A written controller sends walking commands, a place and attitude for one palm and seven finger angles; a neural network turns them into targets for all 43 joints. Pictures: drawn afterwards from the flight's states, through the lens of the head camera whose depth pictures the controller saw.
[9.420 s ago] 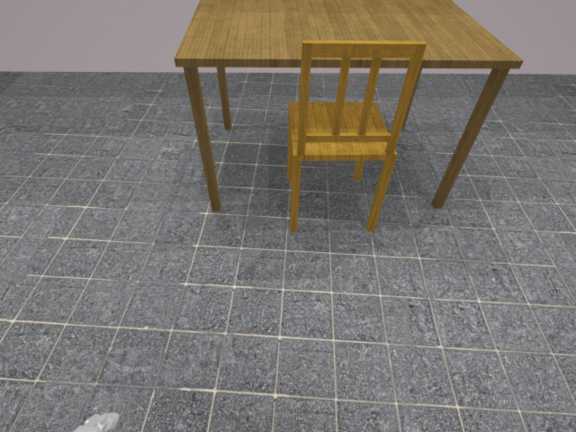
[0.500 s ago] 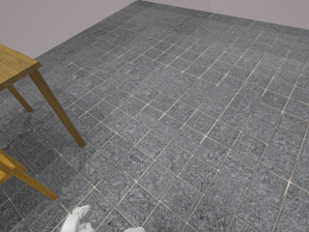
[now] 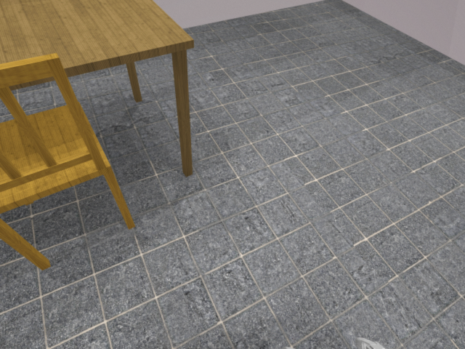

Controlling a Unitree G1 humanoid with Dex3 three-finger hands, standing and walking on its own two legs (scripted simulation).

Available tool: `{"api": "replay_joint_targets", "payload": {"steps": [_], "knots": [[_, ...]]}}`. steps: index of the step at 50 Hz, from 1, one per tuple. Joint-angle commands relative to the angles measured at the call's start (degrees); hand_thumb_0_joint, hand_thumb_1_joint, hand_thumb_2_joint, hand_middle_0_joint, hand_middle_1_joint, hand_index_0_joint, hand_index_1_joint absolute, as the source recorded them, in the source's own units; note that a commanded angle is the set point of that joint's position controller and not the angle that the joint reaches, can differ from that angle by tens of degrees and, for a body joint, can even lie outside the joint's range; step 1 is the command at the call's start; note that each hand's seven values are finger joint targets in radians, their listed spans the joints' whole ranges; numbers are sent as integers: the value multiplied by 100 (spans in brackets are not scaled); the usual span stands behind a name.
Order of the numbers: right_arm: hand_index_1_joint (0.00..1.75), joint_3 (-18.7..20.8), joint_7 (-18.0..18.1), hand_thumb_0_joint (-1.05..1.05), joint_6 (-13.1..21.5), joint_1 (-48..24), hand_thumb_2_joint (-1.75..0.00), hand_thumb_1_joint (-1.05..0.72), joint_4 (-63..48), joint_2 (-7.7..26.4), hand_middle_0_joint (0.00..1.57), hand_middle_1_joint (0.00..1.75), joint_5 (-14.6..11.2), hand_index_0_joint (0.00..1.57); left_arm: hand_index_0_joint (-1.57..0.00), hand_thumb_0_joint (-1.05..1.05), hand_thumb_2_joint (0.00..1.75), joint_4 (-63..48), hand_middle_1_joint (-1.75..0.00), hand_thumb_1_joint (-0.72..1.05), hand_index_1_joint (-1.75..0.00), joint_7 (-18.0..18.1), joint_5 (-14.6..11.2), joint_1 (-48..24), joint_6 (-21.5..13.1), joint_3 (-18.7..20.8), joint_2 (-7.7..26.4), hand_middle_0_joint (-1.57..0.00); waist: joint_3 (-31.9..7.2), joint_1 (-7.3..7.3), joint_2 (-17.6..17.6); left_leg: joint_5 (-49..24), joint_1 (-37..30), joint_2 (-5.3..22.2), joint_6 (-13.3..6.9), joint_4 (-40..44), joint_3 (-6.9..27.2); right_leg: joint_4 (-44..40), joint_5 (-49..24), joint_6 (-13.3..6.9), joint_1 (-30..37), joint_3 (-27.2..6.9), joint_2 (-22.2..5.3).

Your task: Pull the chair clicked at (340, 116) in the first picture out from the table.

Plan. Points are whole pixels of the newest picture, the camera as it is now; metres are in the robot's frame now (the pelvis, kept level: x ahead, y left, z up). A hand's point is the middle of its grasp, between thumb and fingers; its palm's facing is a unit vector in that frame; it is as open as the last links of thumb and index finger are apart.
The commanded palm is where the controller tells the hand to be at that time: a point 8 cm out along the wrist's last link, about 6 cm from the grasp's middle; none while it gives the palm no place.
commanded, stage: turn to face it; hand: left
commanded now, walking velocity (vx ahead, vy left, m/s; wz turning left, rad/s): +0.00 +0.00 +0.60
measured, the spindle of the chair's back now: out of the picture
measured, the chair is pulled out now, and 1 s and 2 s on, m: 0.00 0.00 0.00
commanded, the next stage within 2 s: take the last steps up to it in 0.94 s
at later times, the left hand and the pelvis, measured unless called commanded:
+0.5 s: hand out of the picture +0.07 +0.19 -0.12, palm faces +0.28 -0.91 -0.31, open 7.4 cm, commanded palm none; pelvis -0.01 -0.04 +0.01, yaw +18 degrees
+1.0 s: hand out of the picture -0.15 +0.20 -0.17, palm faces +0.56 -0.79 -0.24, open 7.4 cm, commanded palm none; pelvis -0.05 +0.00 +0.01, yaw +31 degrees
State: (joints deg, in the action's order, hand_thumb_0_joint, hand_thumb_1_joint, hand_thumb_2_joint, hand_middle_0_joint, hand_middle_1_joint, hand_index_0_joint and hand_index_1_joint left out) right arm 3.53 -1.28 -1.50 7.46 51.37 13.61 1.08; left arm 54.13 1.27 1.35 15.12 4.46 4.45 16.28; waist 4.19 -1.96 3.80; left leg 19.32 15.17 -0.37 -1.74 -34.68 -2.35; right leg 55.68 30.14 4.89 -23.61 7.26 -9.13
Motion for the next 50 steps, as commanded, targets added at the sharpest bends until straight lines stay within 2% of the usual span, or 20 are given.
{"api": "replay_joint_targets", "payload": {"steps": [1, 4, 14, 18, 19, 20, 21, 22, 24, 26, 31, 36, 38, 40, 41, 42, 43, 44, 47, 50], "knots": [[30, 223, 213, 0, 76, 346, -90, -90, -244, 1152, 20, 30, 7, 20, -20, 0, 90, -680, -30, 90, -30, -49, -47, -542, -250, 60, 425, -20, -504, 335, -1482, -3925, -980, 1474, -693, 1312, 1514, 1202, -525, 74, -1148, -656, 142], [30, 193, 208, 0, 106, 351, -90, -90, -275, 1105, 20, 30, -20, 20, -20, 0, 90, -612, -30, 90, -30, -62, -55, -407, -264, 49, 435, -20, -554, 271, -1169, -3812, -950, 1237, -625, 1365, 1427, 984, -814, 126, -912, -632, 276], [30, 299, 171, 0, 10, 529, -90, -90, -270, 1155, 20, 30, 33, 20, -20, 0, 90, -950, -30, 90, -30, 6, -103, -873, -302, -6, 304, -20, -522, 390, -1289, -2997, -560, 1154, -808, 1288, 2476, -887, -555, 83, -69, -685, 689], [30, 327, 167, 0, -17, 368, -90, -90, -320, 1075, 20, 30, -1, 20, -20, 0, 90, -889, -30, 90, -30, 41, -146, -399, -404, 14, 314, -20, -778, 146, -1273, -3084, -77, 857, -565, 760, 2613, -2539, -1411, -16, 1164, -621, 855], [30, 307, 149, 0, -9, 380, -90, -90, -332, 949, 20, 30, -45, 20, -20, 0, 90, -848, -30, 90, -30, 58, -131, -210, -472, 46, 478, -20, -892, 35, -979, -2538, 379, 616, -311, 397, 2504, -3378, -1973, -53, 1931, -828, 614], [30, 249, 114, 0, 13, 543, -90, -90, -374, 577, 20, 30, -102, 20, -20, 0, 90, -824, -30, 90, -30, 103, -60, -12, -538, 144, 929, -20, -1147, -23, 300, -796, 1394, 41, 129, -595, 1720, -3877, -2336, -403, 2996, -1896, -648], [30, 237, 126, 0, 5, 500, -90, -90, -522, 463, 20, 30, -67, 20, -20, 0, 90, -833, -30, 90, -30, 120, -16, 60, -527, 190, 1266, -20, -1048, -53, 1213, 1571, 2030, -553, 473, -1930, 788, -3879, -3444, -1130, 2779, -3023, -1996], [30, 307, 133, 0, -49, 440, -90, -90, -485, 701, 20, 30, -15, 20, -20, 0, 90, -881, -30, 90, -30, 127, -43, 1, -483, 134, 1147, -20, -841, -4, 545, 1531, 1812, -211, 409, -2890, 1005, -3830, -3274, -1408, 1971, -2616, -1999], [30, 358, 59, 0, -181, 664, -90, -90, -228, 674, 20, 30, 4, 20, -20, 0, 90, -1016, -30, 90, -30, 126, -65, -768, -452, 65, 714, -20, -367, 345, 726, 782, 1691, 12, 440, -3562, 909, -4100, -1936, -1148, 1187, -1941, -1320], [30, 307, -23, 0, -219, 767, -90, -90, -87, 614, 20, 30, 38, 20, -20, 0, 90, -1055, -30, 90, -30, 86, -53, -964, -480, -20, 466, -20, -118, 441, 665, 215, 1720, 123, 532, -3818, 607, -3982, -2089, -995, 1029, -1079, -884], [30, 237, -56, 0, -254, 358, -90, -90, -153, 485, 20, 30, 15, 20, -20, 0, 90, -822, -30, 90, -30, 96, -1, -360, -468, 26, 609, -20, -2, 159, 644, 275, 1567, 229, 640, -2947, 253, -3966, -2098, -1050, 1220, -679, -985], [30, 118, -36, 0, -144, -1, -90, -90, -235, 328, 20, 30, -35, 20, -20, 0, 90, -609, -30, 90, -30, 71, 54, 51, -431, 111, 828, -20, -314, -85, 961, 724, 1014, 179, 584, -1362, -137, -3488, -3307, -1200, 1671, -476, -1140], [30, 85, -5, 0, -90, 72, -90, -90, -232, 310, 20, 30, -61, 20, -20, 0, 90, -525, -30, 90, -30, 59, 58, 110, -417, 132, 898, -20, -458, -78, 1011, 718, 621, 97, 518, -874, -260, -3237, -3795, -1184, 1663, -424, -1189], [30, 86, 26, 0, -31, 470, -90, -90, -131, 350, 20, 30, -57, 20, -20, 0, 90, -476, -30, 90, -30, 45, 28, 4, -389, 142, 866, -20, -630, 173, 823, -31, -113, 47, 451, 187, -309, -2727, -3634, -890, 1404, -164, -1082], [30, 121, 25, 0, 29, 758, -90, -90, -38, 531, 20, 30, -54, 20, -20, 0, 90, -474, -30, 90, -30, 36, -34, -44, -350, 128, 754, -20, -804, 353, 249, -839, -874, 184, 394, 1058, -143, -2118, -3156, -611, 965, 37, -908], [30, 246, 53, 0, 99, 941, -90, -90, -33, 1107, 20, 30, -14, 20, -20, 0, 90, -594, -30, 90, -30, 17, -95, 71, -303, 65, 402, -20, -992, 455, -1377, -1912, -1644, 1401, -4, 1562, 1407, -947, -1338, -185, -163, 345, -230], [30, 333, 115, 0, 85, 1190, -90, -90, 6, 1546, 20, 30, -19, 20, -20, 0, 90, -778, -30, 90, -30, 14, -75, -255, -270, -75, 80, -20, -914, 604, -2353, -3807, -1500, 2346, -595, 1677, 2465, -78, 806, 25, -896, -10, 220], [30, 298, 138, 0, 35, 1205, -90, -90, 41, 1511, 20, 30, -7, 20, -20, 0, 90, -759, -30, 90, -30, 32, -56, -381, -216, -74, 247, -20, -845, 608, -1630, -3549, -1157, 2490, -874, 1536, 2120, 413, 633, -109, -687, -425, 87], [30, 139, 266, 0, 82, 484, -90, -90, -28, 968, 20, 30, 19, 20, -20, 0, 90, -391, -30, 90, -30, -10, -43, -404, -203, -20, 256, -20, -415, 369, -1596, -3410, -797, 1660, -733, 1561, 1465, 924, -359, -95, -816, -675, 165], [30, 62, 279, 0, 145, 402, -90, -90, -28, 812, 20, 30, -20, 20, -20, 0, 90, -183, -30, 90, -30, -50, -57, -85, -243, -34, 219, -20, -576, 230, -1282, -3790, -1018, 1381, -654, 1501, 1042, 891, -741, -23, -647, -574, 268]]}}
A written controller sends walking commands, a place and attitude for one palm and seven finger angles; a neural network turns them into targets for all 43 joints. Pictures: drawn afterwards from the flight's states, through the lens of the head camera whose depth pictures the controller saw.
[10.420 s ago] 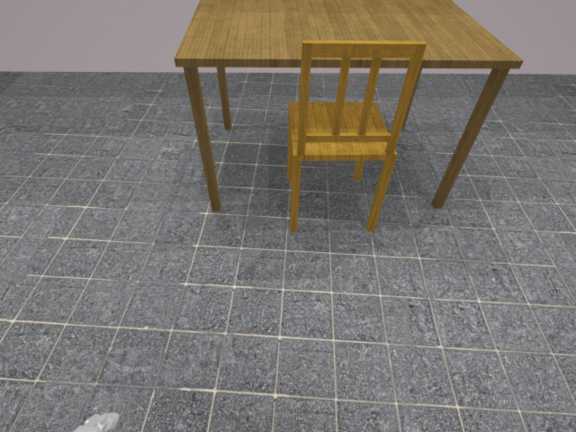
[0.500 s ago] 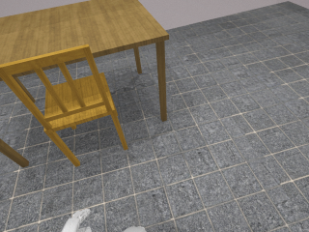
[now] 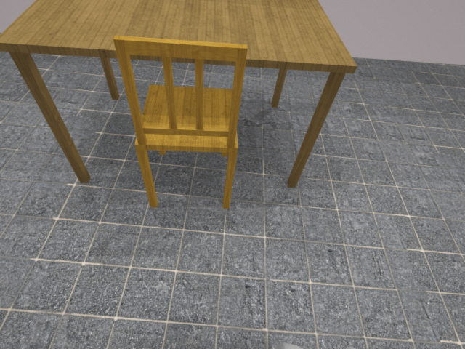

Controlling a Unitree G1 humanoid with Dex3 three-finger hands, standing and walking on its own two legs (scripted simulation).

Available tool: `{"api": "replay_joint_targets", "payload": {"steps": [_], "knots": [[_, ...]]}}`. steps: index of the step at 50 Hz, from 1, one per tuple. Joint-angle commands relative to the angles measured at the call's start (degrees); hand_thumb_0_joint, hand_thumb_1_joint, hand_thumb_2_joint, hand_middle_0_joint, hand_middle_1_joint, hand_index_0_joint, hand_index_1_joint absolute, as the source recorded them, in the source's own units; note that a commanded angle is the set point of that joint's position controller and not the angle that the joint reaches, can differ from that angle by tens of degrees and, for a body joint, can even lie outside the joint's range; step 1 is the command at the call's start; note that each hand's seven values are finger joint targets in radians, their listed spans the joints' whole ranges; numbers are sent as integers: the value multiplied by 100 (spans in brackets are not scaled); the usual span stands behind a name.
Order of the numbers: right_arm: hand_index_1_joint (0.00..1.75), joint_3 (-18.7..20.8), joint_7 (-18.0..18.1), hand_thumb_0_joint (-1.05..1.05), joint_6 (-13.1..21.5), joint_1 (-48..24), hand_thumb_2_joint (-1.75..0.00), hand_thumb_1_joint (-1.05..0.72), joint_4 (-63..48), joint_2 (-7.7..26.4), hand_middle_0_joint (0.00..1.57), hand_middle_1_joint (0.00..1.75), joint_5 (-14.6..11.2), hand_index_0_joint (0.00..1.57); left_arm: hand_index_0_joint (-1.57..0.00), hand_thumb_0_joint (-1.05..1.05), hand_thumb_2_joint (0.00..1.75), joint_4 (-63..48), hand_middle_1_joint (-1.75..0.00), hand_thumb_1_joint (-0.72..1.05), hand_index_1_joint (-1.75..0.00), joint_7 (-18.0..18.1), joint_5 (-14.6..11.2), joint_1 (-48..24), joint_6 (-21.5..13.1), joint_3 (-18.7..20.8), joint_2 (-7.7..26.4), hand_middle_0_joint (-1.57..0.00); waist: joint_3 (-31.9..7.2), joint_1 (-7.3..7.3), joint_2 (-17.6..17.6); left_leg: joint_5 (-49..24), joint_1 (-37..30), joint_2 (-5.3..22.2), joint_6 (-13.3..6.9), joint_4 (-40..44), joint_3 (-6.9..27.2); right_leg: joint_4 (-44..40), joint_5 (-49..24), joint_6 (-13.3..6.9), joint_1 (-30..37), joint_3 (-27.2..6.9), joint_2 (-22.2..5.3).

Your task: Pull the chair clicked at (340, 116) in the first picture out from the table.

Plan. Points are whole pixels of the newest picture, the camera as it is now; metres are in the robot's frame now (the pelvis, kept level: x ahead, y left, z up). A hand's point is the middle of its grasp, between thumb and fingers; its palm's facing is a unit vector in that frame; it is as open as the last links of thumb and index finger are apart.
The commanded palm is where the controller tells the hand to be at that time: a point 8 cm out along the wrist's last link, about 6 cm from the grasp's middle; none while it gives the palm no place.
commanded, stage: take the last steps up to it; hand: left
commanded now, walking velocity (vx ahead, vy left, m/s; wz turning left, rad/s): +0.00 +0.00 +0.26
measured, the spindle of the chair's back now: (170, 95) +0.84 +0.27 -0.10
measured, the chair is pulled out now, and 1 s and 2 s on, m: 0.00 0.00 0.00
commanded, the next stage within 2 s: come to a stop and stand still in 1.30 s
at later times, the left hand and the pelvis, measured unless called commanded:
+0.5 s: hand out of the picture +0.03 +0.13 -0.15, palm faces +0.15 -0.96 -0.24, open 7.3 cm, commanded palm none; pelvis +0.03 -0.05 +0.01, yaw +4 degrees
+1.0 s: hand out of the picture +0.07 +0.15 -0.18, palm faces +0.22 -0.96 -0.14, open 7.4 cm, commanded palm none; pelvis +0.20 +0.03 -0.01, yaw +5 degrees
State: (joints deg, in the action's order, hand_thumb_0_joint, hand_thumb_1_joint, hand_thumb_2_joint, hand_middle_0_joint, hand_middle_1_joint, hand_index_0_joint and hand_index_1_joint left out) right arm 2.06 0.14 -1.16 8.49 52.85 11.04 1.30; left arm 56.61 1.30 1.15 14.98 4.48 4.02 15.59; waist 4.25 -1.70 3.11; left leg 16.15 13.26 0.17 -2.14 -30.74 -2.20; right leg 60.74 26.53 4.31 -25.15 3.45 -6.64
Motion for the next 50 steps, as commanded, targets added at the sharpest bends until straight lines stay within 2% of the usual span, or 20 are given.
{"api": "replay_joint_targets", "payload": {"steps": [1, 7, 11, 14, 16, 17, 18, 19, 22, 25, 33, 38, 41, 42, 43, 44, 45, 46, 47, 50], "knots": [[30, 201, 137, 0, 113, 344, -90, -90, -147, 1061, 20, 30, -53, 20, -20, 0, 90, -396, -30, 90, -30, -47, -44, -51, -238, 2, 282, -20, -602, 204, -1175, -3416, -858, 1307, -613, 1141, 989, 315, -433, 53, -430, -179, 49], [30, 221, 110, 0, 147, 779, -90, -90, 62, 950, 20, 30, -1, 20, -20, 0, 90, -410, -30, 90, -30, -102, 19, -305, -274, -61, 107, -20, -212, 379, -1057, 87, -597, 1436, -844, 1872, 1695, -549, -276, -15, -410, -112, 133], [30, 244, 108, 0, 192, 985, -90, -90, 206, 932, 20, 30, 36, 20, -20, 0, 90, -490, -30, 90, -30, -173, 42, -472, -380, -98, -23, -20, -4, 433, -1047, 1396, -294, 1431, -896, 2099, 2061, -1499, -116, -147, -72, -36, 199], [30, 222, 94, 0, 201, 820, -90, -90, 290, 898, 20, 30, 24, 20, -20, 0, 90, -302, -30, 90, -30, -191, 23, 16, -460, -112, -108, -20, -86, 175, -1030, 1650, 329, 1275, -777, 1868, 1912, -2547, -289, -212, 1064, 94, 404], [30, 193, 94, 0, 192, 764, -90, -90, 344, 705, 20, 30, -9, 20, -20, 0, 90, 11, -30, 90, -30, -172, 46, 788, -549, -71, -79, -20, -150, -165, -457, 1861, 1185, 715, -428, 922, 1429, -3797, -749, -252, 2478, 68, 409], [30, 125, 75, 0, 215, 812, -90, -90, 308, 341, 20, 30, -72, 20, -20, 0, 90, 134, -30, 90, -30, -111, 112, 1191, -616, 13, 307, -20, -208, -325, 654, 1713, 2118, 110, -117, -519, 711, -4555, 429, -507, 3181, -1154, -561], [30, 86, 33, 0, 231, 454, -90, -90, 34, 205, 20, 30, -53, 20, -20, 0, 90, 161, -30, 90, -30, -47, 86, 1499, -615, 94, 707, -20, 178, -537, 1647, 1803, 2994, -265, 66, -1848, 190, -5477, 1670, -1061, 2946, -3008, -1783], [30, 180, -14, 0, 198, 218, -90, -90, -45, 556, 20, 30, 25, 20, -20, 0, 90, 101, -30, 90, -30, 2, 24, 1391, -599, 73, 675, -20, 585, -424, 815, 1434, 3027, 69, 68, -2526, 464, -5824, 2214, -1312, 2161, -3120, -2058], [30, 248, -102, 0, 137, 662, -90, -90, 374, 429, 20, 30, 55, 20, -20, 0, 90, 85, -30, 90, -30, 10, -20, 722, -758, -70, 48, -20, 878, 79, 210, 84, 2635, 373, 138, -3212, 436, -5701, 897, -1043, 1471, -1903, -1357], [30, 221, -121, 0, 98, 1094, -90, -90, 632, 152, 20, 30, 45, 20, -20, 0, 90, 218, -30, 90, -30, -5, -47, 933, -854, -150, -221, -20, 551, 203, 209, -652, 2440, 366, 280, -3408, 253, -5478, -861, -793, 1705, -662, -820], [30, 168, -148, 0, 157, 194, -90, -90, 390, 64, 20, 30, 14, 20, -20, 0, 90, 767, -30, 90, -30, 51, 11, 1874, -995, -215, -350, -20, 545, -42, 327, -799, 2996, 572, 375, -2574, -6, -5112, -3062, -1078, 2569, -392, -937], [30, 63, -191, 0, 257, -531, -90, -90, 172, -121, 20, 30, -17, 20, -20, 0, 90, 973, -30, 90, -30, 89, 41, 2115, -934, -206, -297, -20, 649, -206, 590, -529, 2393, 415, 213, -1336, -408, -4828, -4057, -1131, 2614, -216, -932], [30, 74, -162, 0, 338, -294, -90, -90, 207, -72, 20, 30, -22, 20, -20, 0, 90, 966, -30, 90, -30, 95, 52, 1938, -886, -141, -181, -20, 400, -35, 671, -160, 1383, 172, -24, -711, -565, -4234, -4703, -1115, 2500, -110, -939], [30, 103, -112, 0, 374, 150, -90, -90, 343, -11, 20, 30, -6, 20, -20, 0, 90, 957, -30, 90, -30, 88, 36, 1837, -882, -132, -138, -20, 154, 197, 614, -260, 697, -24, -84, -383, -706, -3638, -5226, -1037, 2392, 53, -817], [30, 139, -56, 0, 416, 906, -90, -90, 585, 127, 20, 30, 24, 20, -20, 0, 90, 950, -30, 90, -30, 79, 13, 1768, -875, -121, -137, -20, -298, 535, 395, -648, -390, -130, -146, 85, -707, -2615, -5277, -902, 2096, 227, -627], [30, 235, 12, 0, 454, 1749, -90, -90, 807, 602, 20, 30, 57, 20, -20, 0, 90, 916, -30, 90, -30, 43, -25, 1847, -874, -139, -289, -20, -983, 839, -344, -985, -1868, 563, -323, 138, 23, -1364, -3858, -715, 1174, 370, -329], [30, 379, 75, 0, 490, 2300, -90, -90, 910, 1193, 20, 30, 80, 20, -20, 0, 90, 764, -30, 90, -30, -16, -109, 1969, -876, -189, -586, -20, -1605, 873, -1757, -1687, -3090, 2213, -959, 607, 2348, 368, -8, -462, -399, 548, 479], [30, 379, 115, 0, 430, 2400, -90, -90, 944, 1301, 20, 30, -38, 20, -20, 0, 90, 588, -30, 90, -30, 7, -82, 1626, -862, -179, -478, -20, -1704, 870, -1372, -1945, -2961, 2601, -1234, 1150, 2922, 1262, 646, -587, -768, -119, 486], [30, 360, 130, 0, 427, 1925, -90, -90, 872, 1139, 20, 30, -54, 20, -20, 0, 90, 511, -30, 90, -30, 12, -69, 1253, -842, -152, -460, -20, -1055, 725, -772, -1582, -2206, 2544, -1275, 1318, 2448, 1581, 349, -628, -977, -210, 207], [30, 139, 146, 0, 563, 977, -90, -90, 625, 356, 20, 30, -32, 20, -20, 0, 90, 525, -30, 90, -30, -111, 15, 948, -722, -93, -624, -20, -13, 282, -577, -1577, -367, 1928, -897, 1708, 1167, 1258, -642, -518, -725, -347, -183]]}}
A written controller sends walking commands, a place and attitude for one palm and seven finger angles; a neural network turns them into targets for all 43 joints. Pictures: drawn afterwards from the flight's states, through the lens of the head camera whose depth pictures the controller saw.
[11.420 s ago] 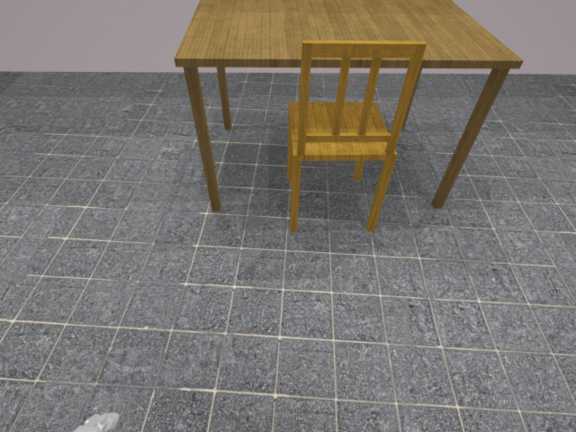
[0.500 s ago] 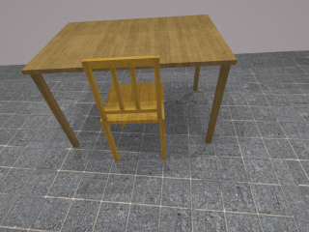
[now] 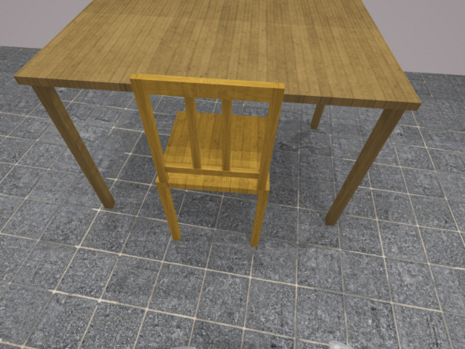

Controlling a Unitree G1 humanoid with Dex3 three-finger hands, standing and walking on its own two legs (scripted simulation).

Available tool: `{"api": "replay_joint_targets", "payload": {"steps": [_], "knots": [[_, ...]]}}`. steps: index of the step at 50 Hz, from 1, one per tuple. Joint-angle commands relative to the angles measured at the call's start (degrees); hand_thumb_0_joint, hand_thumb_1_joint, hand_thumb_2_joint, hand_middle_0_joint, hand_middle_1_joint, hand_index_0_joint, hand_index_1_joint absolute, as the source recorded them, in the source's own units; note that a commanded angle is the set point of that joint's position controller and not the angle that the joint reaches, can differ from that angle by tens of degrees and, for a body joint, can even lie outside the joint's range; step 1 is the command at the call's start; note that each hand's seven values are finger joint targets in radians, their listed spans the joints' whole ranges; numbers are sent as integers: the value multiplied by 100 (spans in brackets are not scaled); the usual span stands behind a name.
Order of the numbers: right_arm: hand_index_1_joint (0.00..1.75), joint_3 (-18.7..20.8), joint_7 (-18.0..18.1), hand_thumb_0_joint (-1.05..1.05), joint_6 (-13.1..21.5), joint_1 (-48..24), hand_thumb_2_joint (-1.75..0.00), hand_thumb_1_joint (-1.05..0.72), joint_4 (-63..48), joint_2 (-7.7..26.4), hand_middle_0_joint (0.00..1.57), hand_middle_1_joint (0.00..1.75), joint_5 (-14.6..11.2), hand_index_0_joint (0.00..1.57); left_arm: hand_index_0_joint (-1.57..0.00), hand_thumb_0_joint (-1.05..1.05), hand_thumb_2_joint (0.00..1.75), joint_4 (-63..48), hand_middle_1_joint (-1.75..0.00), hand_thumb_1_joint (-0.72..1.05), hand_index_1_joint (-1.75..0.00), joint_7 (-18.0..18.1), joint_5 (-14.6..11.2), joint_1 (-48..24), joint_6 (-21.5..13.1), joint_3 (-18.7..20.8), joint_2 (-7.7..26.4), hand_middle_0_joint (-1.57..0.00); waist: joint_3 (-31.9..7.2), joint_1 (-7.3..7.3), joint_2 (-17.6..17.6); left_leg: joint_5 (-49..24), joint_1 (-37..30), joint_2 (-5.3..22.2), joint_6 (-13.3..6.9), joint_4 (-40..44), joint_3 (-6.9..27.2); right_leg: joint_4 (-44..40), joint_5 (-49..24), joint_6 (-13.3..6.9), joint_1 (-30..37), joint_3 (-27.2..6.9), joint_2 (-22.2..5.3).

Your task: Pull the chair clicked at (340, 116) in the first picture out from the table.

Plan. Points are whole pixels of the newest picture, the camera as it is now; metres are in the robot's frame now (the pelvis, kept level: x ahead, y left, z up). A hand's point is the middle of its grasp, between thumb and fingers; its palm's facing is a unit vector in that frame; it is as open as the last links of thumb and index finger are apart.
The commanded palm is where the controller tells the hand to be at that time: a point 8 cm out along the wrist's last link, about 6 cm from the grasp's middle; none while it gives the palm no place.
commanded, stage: take the last steps up to it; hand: left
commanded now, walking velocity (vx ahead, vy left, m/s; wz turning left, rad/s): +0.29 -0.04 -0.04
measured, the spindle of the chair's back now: (193, 135) +0.66 +0.19 -0.08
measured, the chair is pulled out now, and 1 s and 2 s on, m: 0.00 0.00 0.00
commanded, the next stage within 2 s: come to a stop and stand still in 0.30 s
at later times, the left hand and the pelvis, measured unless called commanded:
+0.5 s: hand (184, 291) +0.24 +0.13 -0.14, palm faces +0.01 -0.97 -0.24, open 7.3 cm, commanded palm none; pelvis +0.16 -0.05 +0.01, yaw -1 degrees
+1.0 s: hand (153, 322) +0.18 +0.18 -0.16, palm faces +0.05 -0.98 -0.19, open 7.3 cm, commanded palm none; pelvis +0.16 +0.00 +0.02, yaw -1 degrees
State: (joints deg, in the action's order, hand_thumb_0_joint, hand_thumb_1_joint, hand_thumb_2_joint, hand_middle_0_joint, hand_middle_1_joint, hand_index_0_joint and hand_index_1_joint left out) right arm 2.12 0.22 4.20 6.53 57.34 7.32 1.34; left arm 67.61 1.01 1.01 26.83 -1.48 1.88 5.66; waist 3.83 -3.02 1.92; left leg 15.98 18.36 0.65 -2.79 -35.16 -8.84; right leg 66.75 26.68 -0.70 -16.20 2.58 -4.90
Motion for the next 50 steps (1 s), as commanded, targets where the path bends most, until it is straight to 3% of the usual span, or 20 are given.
{"api": "replay_joint_targets", "payload": {"steps": [1, 5, 13, 15, 16, 17, 18, 19, 21, 23, 25, 31, 34, 37, 38, 39, 40, 41, 43, 50], "knots": [[30, 87, 135, 0, 63, 1125, -90, -90, 207, 601, 20, 30, -40, 20, -20, 0, 90, -580, -30, 90, -30, -99, 54, -158, -70, 118, 286, -20, 97, 285, -696, -1809, -595, 1679, -733, 2209, 1490, 434, -791, 21, -1454, -201, -343], [30, 117, 113, 0, 112, 1101, -90, -90, 94, 565, 20, 30, -39, 20, -20, 0, 90, -824, -30, 90, -30, -141, 66, -354, 73, 167, 337, -20, 175, 108, -841, -1799, -381, 1494, -798, 2489, 950, -472, -1312, 144, -1481, -136, -401], [30, 212, 79, 0, -35, 1209, -90, -90, 109, 1039, 20, 30, 47, 20, -20, 0, 90, -1396, -30, 90, -30, -224, 44, -1480, 35, 192, 639, -20, 302, 303, -707, -1423, -792, 1504, -707, 2024, 875, -2870, -1520, 54, -795, 308, -45], [30, 192, 67, 0, -76, 1178, -90, -90, 151, 1049, 20, 30, 31, 20, -20, 0, 90, -1265, -30, 90, -30, -218, 56, -988, -33, 242, 793, -20, -4, 43, -353, -1342, -559, 1274, -472, 1258, 663, -3468, -1777, 2, 259, 449, 165], [30, 154, 48, 0, -76, 1249, -90, -90, 186, 939, 20, 30, -3, 20, -20, 0, 90, -1067, -30, 90, -30, -192, 78, -416, -118, 281, 1045, -20, -353, -199, 119, -1383, -363, 898, -251, 213, 408, -3818, -1948, -80, 1135, 200, 97], [30, 103, 10, 0, -60, 1514, -90, -90, 139, 646, 20, 30, -54, 20, -20, 0, 90, -917, -30, 90, -30, -132, 118, 107, -212, 389, 1563, -20, -958, -295, 1285, -87, 609, 223, 31, -1449, -19, -4171, -2485, -554, 2208, -1529, -1118], [30, 75, 26, 0, -90, 1568, -90, -90, 20, 642, 20, 30, -82, 20, -20, 0, 90, -885, -30, 90, -30, -110, 1, 398, -205, 428, 1961, -20, -1324, -280, 1607, 2064, 1145, -132, 144, -2853, 279, -4906, -3128, -1193, 2435, -2797, -2051], [30, 106, 59, 0, -142, 1404, -90, -90, -37, 720, 20, 30, -75, 20, -20, 0, 90, -988, -30, 90, -30, -56, -31, 125, -162, 402, 1878, -20, -973, -235, 876, 1967, 1341, 78, 93, -3467, 776, -5051, -2964, -1412, 2060, -2660, -2098], [30, 98, 48, 0, -207, 1205, -90, -90, 113, 646, 20, 30, -55, 20, -20, 0, 90, -1181, -30, 90, -30, -23, -35, -865, -151, 285, 1463, -20, -414, 75, 414, 1129, 1227, 367, 163, -3660, 930, -5258, -2434, -1192, 805, -2058, -1742], [30, 17, 83, 0, -366, 1535, -90, -90, 307, 458, 20, 30, -50, 20, -20, 0, 90, -1341, -30, 90, -30, 42, -21, -1546, -120, 155, 1088, -20, -336, 465, 129, 672, 416, 479, 341, -2844, 1018, -5256, -3385, -923, -130, -963, -1372], [30, -43, 95, 0, -500, 1763, -90, -90, 412, 298, 20, 30, -106, 20, -20, 0, 90, -1335, -30, 90, -30, 88, 16, -1708, -64, 136, 1140, -20, -492, 549, 265, 660, -61, 354, 464, -2006, 832, -5063, -4213, -842, -265, -397, -1206], [30, 83, 92, 0, -639, 1200, -90, -90, 136, 454, 20, 30, -90, 20, -20, 0, 90, -1170, -30, 90, -30, 136, 43, -1275, 136, 265, 1394, -20, -525, 183, 570, 788, 224, 92, 558, -1287, 719, -4770, -4360, -1076, 367, -728, -1378], [30, 121, 100, 0, -629, 1112, -90, -90, 58, 492, 20, 30, -105, 20, -20, 0, 90, -1140, -30, 90, -30, 146, 56, -1288, 186, 298, 1456, -20, -663, 181, 802, 723, 80, 65, 559, -766, 702, -4545, -4498, -1057, 594, -714, -1324], [30, 114, 109, 0, -545, 1361, -90, -90, 145, 467, 20, 30, -99, 20, -20, 0, 90, -1133, -30, 90, -30, 159, 16, -1433, 239, 304, 1355, -20, -739, 375, 838, -448, -813, 74, 505, 839, 672, -4080, -3630, -631, 297, -589, -1019], [30, 128, 112, 0, -487, 1430, -90, -90, 152, 614, 20, 30, -88, 20, -20, 0, 90, -1148, -30, 90, -30, 144, -20, -1366, 264, 257, 1197, -20, -803, 392, 388, -958, -1250, 358, 417, 1310, 858, -3698, -2825, -366, -3, -390, -695], [30, 185, 118, 0, -436, 1269, -90, -90, 45, 957, 20, 30, -44, 20, -20, 0, 90, -1174, -30, 90, -30, 119, -45, -1179, 298, 192, 905, -20, -727, 286, -895, -1762, -1208, 1288, 94, 1726, 1966, -3200, -1120, -17, -497, -6, -80], [30, 203, 140, 0, -449, 992, -90, -90, -121, 1200, 20, 30, -12, 20, -20, 0, 90, -1209, -30, 90, -30, 134, -55, -1157, 333, 160, 762, -20, -432, 243, -1595, -2568, -584, 2001, -388, 2075, 2532, -2497, 252, 169, -567, 125, 243], [30, 149, 176, 0, -442, 769, -90, -90, -185, 1128, 20, 30, 15, 20, -20, 0, 90, -1198, -30, 90, -30, 140, -47, -1230, 338, 164, 847, -20, -313, 237, -1192, -2313, -160, 2027, -692, 2146, 2424, -1918, 361, 158, -356, -211, 255], [30, 64, 276, 0, -394, 457, -90, -90, -136, 868, 20, 30, 0, 20, -20, 0, 90, -952, -30, 90, -30, 118, 0, -1136, 404, 187, 884, -20, -172, 138, -1230, -2235, -250, 1582, -530, 2138, 1954, -1436, -65, 172, -481, -497, 274], [30, 129, 287, 0, -427, 766, -90, -90, 77, 1061, 20, 30, 4, 20, -20, 0, 90, -846, -30, 90, -30, 1, -16, -1175, 363, 103, 802, -20, -317, 426, -996, -1957, -1257, 1594, -627, 1969, 1813, -2044, -25, 307, -683, -287, 262]]}}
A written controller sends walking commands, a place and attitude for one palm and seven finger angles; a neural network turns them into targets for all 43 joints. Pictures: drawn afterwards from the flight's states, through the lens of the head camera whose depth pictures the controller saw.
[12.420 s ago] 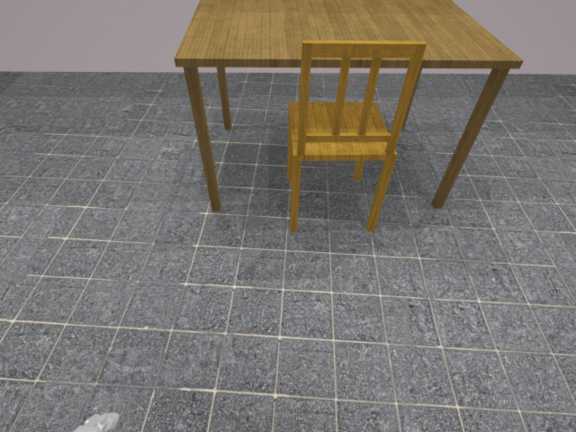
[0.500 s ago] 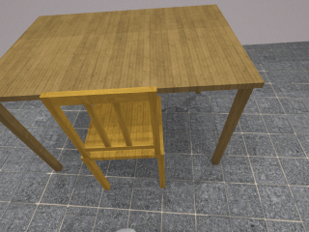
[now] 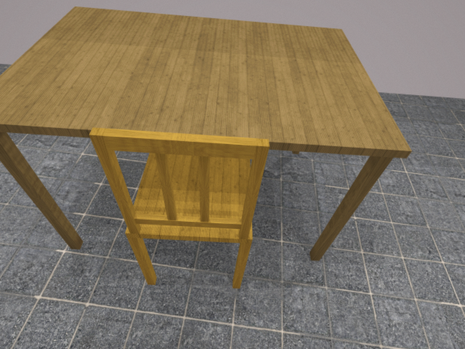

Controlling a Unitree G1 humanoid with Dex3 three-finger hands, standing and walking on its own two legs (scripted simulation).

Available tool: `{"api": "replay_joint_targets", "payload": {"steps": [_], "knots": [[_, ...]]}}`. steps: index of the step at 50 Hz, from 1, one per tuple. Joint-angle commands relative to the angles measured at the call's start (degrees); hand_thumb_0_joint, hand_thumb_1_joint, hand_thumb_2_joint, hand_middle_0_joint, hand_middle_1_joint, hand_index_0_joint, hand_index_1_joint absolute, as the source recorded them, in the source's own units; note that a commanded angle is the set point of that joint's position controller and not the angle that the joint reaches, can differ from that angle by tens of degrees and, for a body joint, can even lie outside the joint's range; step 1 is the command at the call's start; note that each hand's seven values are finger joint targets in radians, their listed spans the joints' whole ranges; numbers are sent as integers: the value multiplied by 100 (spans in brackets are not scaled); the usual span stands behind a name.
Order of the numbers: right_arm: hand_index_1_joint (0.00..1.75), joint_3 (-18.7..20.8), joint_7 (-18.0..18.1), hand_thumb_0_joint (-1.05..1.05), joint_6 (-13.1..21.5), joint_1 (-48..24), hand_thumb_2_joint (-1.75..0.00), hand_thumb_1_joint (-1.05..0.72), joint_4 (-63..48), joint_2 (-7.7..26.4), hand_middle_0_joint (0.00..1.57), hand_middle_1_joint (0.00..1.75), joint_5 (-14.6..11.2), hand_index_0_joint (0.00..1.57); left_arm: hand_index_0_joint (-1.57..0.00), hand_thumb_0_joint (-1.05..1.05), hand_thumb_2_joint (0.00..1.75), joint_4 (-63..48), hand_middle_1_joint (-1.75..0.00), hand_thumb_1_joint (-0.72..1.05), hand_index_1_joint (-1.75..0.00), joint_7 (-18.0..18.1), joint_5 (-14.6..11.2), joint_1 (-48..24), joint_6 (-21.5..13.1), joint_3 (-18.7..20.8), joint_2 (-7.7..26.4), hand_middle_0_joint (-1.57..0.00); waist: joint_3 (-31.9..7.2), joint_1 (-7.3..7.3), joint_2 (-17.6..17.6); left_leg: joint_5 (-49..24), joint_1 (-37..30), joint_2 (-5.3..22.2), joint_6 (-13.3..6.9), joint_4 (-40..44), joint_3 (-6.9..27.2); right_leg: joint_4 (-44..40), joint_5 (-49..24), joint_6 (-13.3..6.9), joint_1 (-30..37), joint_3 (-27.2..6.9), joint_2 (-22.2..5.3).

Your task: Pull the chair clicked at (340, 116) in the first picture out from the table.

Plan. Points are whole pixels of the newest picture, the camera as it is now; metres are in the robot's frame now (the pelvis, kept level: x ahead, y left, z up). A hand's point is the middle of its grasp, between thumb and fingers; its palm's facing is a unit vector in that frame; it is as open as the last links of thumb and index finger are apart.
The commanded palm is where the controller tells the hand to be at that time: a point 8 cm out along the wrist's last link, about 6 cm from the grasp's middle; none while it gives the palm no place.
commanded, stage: come to a stop and stand still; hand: left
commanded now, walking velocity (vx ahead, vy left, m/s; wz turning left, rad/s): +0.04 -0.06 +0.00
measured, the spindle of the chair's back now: (167, 188) +0.49 +0.20 -0.10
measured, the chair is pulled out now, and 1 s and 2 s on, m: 0.00 0.00 0.00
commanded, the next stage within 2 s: look again from close up in 1.36 s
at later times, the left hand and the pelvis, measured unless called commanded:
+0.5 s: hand out of the picture -0.03 +0.11 -0.18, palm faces +0.04 -0.98 -0.18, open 7.3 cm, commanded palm none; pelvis -0.02 -0.06 +0.00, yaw +1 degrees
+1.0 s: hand out of the picture -0.02 +0.10 -0.18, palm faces +0.08 -0.98 -0.17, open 7.4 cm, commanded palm none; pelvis +0.01 -0.05 +0.00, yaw +1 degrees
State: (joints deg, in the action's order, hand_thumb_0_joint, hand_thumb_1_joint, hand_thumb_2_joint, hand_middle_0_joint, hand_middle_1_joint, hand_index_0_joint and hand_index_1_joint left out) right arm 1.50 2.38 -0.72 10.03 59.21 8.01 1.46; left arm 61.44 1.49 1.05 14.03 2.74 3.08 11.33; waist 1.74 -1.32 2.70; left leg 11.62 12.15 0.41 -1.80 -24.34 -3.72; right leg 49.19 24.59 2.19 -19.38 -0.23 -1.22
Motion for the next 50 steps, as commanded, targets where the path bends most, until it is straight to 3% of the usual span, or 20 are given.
{"api": "replay_joint_targets", "payload": {"steps": [1, 3, 5, 6, 7, 8, 9, 10, 12, 15, 20, 29, 36, 42, 50], "knots": [[30, 212, 65, 0, 59, 475, -90, -90, -69, 1020, 20, 30, 0, 20, -20, 0, 90, -237, -30, 90, -30, -50, -19, 58, -64, -38, 203, -20, -128, 306, -1175, -1509, -725, 1620, -733, 869, 1334, -553, 252, 9, -293, 38, -124], [30, 239, 48, 0, 47, 558, -90, -90, 1, 1076, 20, 30, 4, 20, -20, 0, 90, -216, -30, 90, -30, -50, -31, 76, -84, -70, 170, -20, -196, 342, -1269, -1571, -810, 1600, -720, 799, 1370, -1059, 231, -32, -80, 112, -95], [30, 245, 24, 0, 48, 500, -90, -90, 31, 1059, 20, 30, -21, 20, -20, 0, 90, -87, -30, 90, -30, -38, -40, 348, -118, -82, 138, -20, -251, 225, -1150, -1366, -556, 1470, -624, 674, 1283, -1808, -286, -76, 466, 210, -58], [30, 242, 18, 0, 46, 448, -90, -90, 42, 1031, 20, 30, -48, 20, -20, 0, 90, 6, -30, 90, -30, -30, -35, 550, -151, -95, 128, -20, -346, 142, -1032, -1200, -503, 1301, -480, 505, 1144, -2409, -842, -79, 786, 285, -41], [30, 224, 6, 0, 51, 481, -90, -90, 65, 929, 20, 30, -83, 20, -20, 0, 90, 66, -30, 90, -30, -11, -23, 665, -190, -91, 195, -20, -320, 113, -745, -846, -222, 1070, -269, 304, 974, -2992, -1347, -102, 1152, 162, -119], [30, 193, -12, 0, 62, 493, -90, -90, 82, 711, 20, 30, -124, 20, -20, 0, 90, 99, -30, 90, -30, 19, -8, 619, -239, -89, 345, -20, -216, 158, -304, -527, 123, 776, -20, 36, 695, -3222, -1616, -234, 1347, -342, -477], [30, 118, -46, 0, 53, 462, -90, -90, 72, 480, 20, 30, -151, 20, -20, 0, 90, 93, -30, 90, -30, 34, -26, 478, -278, -100, 522, -20, -70, 212, 172, 10, 243, 485, 175, -31, 394, -3417, -1616, -408, 1191, -646, -907], [30, 61, -84, 0, 49, 410, -90, -90, 69, 391, 20, 30, -129, 20, -20, 0, 90, 72, -30, 90, -30, 28, -54, 349, -293, -136, 581, -20, 96, 261, 206, 255, 15, 329, 247, 15, 308, -3521, -1279, -539, 669, -683, -1097], [30, 47, -86, 0, 16, 481, -90, -90, 222, 409, 20, 30, -56, 20, -20, 0, 90, 109, -30, 90, -30, 30, -66, 174, -351, -158, 445, -20, 290, 292, 584, -56, -343, 367, 274, 0, 316, -3552, -1004, -550, 181, -592, -810], [30, 21, -80, 0, 9, 742, -90, -90, 424, 454, 20, 30, -63, 20, -20, 0, 90, 136, -30, 90, -30, 40, -79, 237, -325, -188, 323, -20, 612, 293, 199, -209, -388, 455, 244, 166, 405, -3620, -426, -469, 26, -428, -613], [30, -36, -58, 0, 16, 963, -90, -90, 598, 402, 20, 30, -66, 20, -20, 0, 90, 201, -30, 90, -30, 58, -100, 452, -315, -178, 256, -20, 716, 218, -177, -226, -229, 469, 249, 266, 417, -3593, -359, -451, 212, -383, -526], [30, -61, -9, 0, 57, 1202, -90, -90, 718, 291, 20, 30, -86, 20, -20, 0, 90, 262, -30, 90, -30, 81, -108, 689, -343, -170, 114, -20, 528, 159, -193, -526, -286, 527, 249, 227, 419, -3482, -939, -468, 524, -241, -491], [30, -49, 27, 0, 106, 1187, -90, -90, 712, 250, 20, 30, -99, 20, -20, 0, 90, 312, -30, 90, -30, 113, -94, 900, -385, -175, 8, -20, 217, 153, -204, -979, -405, 569, 240, 136, 405, -3222, -2123, -433, 869, -147, -497], [30, -43, 42, 0, 108, 1102, -90, -90, 669, 267, 20, 30, -104, 20, -20, 0, 90, 334, -30, 90, -30, 132, -74, 949, -373, -186, -34, -20, 416, 151, -276, -1052, -438, 587, 214, 163, 406, -3162, -2215, -403, 788, -110, -465], [30, -58, 52, 0, 138, 953, -90, -90, 603, 372, 20, 30, -111, 20, -20, 0, 90, 315, -30, 90, -30, 141, -63, 1009, -384, -181, 49, -20, 271, 128, -150, -1445, -577, 597, 178, 124, 404, -3054, -2837, -353, 1015, -70, -503]]}}
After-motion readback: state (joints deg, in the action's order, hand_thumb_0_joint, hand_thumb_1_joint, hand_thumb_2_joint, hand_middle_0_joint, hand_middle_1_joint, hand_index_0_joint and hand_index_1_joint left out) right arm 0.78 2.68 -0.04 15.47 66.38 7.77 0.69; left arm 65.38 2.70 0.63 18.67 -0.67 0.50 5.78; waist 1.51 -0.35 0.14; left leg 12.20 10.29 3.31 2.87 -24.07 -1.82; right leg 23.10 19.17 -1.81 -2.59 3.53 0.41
